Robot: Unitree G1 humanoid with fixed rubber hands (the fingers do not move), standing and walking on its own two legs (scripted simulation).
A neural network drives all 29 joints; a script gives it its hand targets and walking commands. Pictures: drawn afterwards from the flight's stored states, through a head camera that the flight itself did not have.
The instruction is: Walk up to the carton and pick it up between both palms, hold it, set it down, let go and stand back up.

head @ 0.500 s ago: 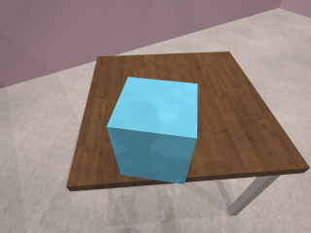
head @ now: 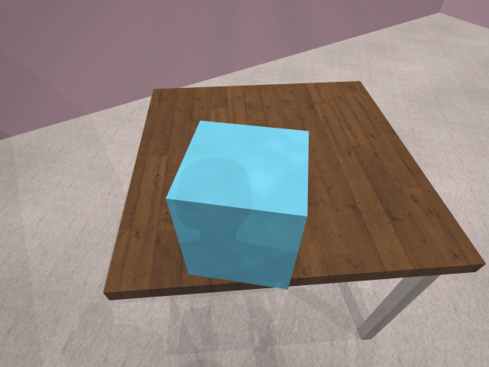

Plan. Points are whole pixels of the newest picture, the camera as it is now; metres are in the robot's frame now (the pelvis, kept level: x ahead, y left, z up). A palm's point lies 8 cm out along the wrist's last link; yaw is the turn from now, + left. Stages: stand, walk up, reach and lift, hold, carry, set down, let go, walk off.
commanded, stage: stand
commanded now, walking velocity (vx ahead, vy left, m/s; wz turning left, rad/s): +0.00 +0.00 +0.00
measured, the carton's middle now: (245, 207) +0.43 +0.02 +0.01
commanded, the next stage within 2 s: none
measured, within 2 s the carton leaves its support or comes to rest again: neither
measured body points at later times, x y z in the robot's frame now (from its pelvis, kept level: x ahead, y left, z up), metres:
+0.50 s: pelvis +0.00 +0.00 +0.00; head +0.01 +0.00 +0.45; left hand -0.02 +0.21 -0.17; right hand -0.04 -0.21 -0.16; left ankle -0.05 +0.08 -0.74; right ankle +0.02 -0.11 -0.74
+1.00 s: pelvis +0.00 +0.00 +0.00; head +0.00 +0.00 +0.45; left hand -0.02 +0.20 -0.16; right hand -0.04 -0.21 -0.16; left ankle -0.05 +0.09 -0.74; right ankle +0.02 -0.11 -0.74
